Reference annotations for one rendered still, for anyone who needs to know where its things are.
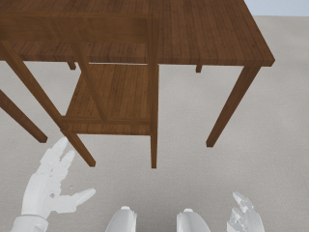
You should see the table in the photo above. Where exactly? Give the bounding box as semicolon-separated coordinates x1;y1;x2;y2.
0;0;275;148

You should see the robot right thigh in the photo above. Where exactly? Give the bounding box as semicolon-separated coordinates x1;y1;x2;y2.
177;211;211;232

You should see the robot right hand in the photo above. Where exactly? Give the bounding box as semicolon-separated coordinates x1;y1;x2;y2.
226;190;265;232

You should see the robot thigh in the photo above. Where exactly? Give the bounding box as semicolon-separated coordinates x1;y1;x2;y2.
177;211;211;232
105;209;137;232

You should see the robot left hand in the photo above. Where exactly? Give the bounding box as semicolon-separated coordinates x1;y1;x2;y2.
21;136;96;219

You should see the robot left forearm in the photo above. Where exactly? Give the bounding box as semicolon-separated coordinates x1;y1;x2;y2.
10;214;49;232

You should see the robot left thigh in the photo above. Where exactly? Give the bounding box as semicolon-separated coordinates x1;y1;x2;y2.
105;209;137;232

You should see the chair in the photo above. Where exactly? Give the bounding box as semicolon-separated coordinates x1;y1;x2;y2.
0;11;159;169

